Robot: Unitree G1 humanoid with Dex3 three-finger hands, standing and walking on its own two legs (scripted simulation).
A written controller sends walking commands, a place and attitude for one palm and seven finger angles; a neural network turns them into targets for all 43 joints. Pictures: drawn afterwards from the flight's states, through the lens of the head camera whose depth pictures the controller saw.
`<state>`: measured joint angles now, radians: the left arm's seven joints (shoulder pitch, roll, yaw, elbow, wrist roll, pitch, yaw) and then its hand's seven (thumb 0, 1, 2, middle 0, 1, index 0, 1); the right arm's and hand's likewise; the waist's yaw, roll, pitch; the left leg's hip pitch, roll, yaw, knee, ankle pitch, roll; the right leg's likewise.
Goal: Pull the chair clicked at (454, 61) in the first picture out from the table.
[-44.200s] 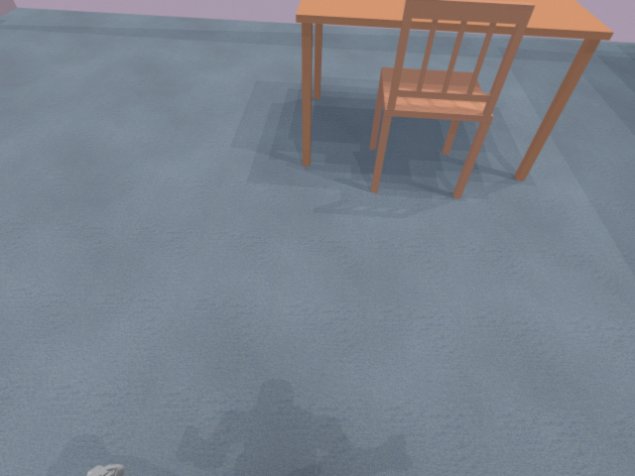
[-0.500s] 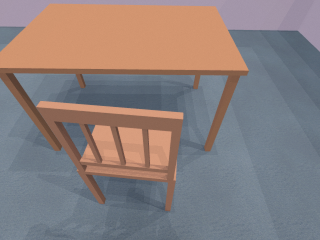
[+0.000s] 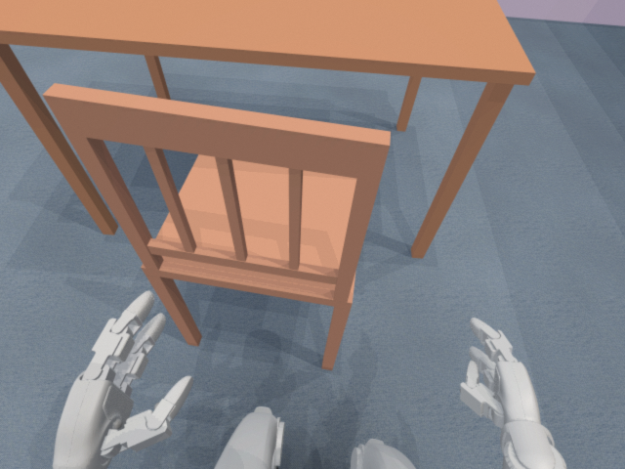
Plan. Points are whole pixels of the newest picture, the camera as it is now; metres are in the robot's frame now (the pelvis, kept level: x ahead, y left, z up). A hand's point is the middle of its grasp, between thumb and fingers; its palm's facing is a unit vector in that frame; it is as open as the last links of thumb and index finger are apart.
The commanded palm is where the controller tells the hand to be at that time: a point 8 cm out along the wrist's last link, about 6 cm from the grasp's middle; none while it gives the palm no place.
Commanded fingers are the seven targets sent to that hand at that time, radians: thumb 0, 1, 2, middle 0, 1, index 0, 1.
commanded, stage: raise the hand toward the chair's back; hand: left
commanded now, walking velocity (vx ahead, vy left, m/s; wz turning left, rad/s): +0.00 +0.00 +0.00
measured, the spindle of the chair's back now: (234, 213) +0.47 +0.18 +0.00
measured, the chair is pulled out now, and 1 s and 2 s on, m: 0.22 0.22 0.22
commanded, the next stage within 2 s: aim the fingers beside a spindle in 1.56 s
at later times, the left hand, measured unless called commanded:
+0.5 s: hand (163, 354) +0.23 +0.19 +0.05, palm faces -0.05 -1.00 -0.04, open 14.5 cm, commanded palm +0.20 +0.25 +0.06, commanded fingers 0.00 -0.34 0.37 -0.08 -0.11 -0.08 -0.11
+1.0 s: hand (136, 323) +0.25 +0.23 +0.07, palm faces -0.05 -1.00 -0.05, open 16.9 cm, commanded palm +0.24 +0.29 +0.07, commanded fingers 0.00 -0.50 0.30 -0.06 -0.08 -0.06 -0.08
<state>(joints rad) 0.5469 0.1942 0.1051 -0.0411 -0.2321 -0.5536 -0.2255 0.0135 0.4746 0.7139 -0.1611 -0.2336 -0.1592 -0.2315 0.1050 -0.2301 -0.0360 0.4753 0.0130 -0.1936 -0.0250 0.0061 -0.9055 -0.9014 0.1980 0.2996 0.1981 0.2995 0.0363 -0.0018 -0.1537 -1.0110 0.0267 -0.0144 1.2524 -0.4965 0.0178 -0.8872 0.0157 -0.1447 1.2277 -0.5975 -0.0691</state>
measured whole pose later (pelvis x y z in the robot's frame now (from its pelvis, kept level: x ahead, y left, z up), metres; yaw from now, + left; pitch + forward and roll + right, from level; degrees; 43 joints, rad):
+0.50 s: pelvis +0.01 +0.01 +0.01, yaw -1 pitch +16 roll -3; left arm 0.44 0.24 0.16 0.00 -0.28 -0.45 -0.26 0.00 -0.11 0.47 -0.10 -0.14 -0.10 -0.14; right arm 0.23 -0.25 -0.05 0.59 0.04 -0.18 -0.06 0.01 -0.90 -0.90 0.20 0.30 0.20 0.30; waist -0.04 0.03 -0.14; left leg -0.98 0.03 0.01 1.18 -0.48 0.04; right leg -0.87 0.02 -0.11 1.15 -0.56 -0.04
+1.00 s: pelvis +0.02 +0.03 +0.03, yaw -1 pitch +15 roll -4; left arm 0.32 0.28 0.20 0.06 -0.29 -0.40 -0.31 -0.01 -0.49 0.30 -0.06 -0.08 -0.06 -0.08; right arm 0.21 -0.23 0.03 0.54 0.03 -0.17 -0.04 0.01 -0.90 -0.90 0.20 0.30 0.20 0.30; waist -0.02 0.04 -0.14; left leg -0.92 0.02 0.01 1.13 -0.46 0.06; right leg -0.79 0.01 -0.12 1.06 -0.53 -0.02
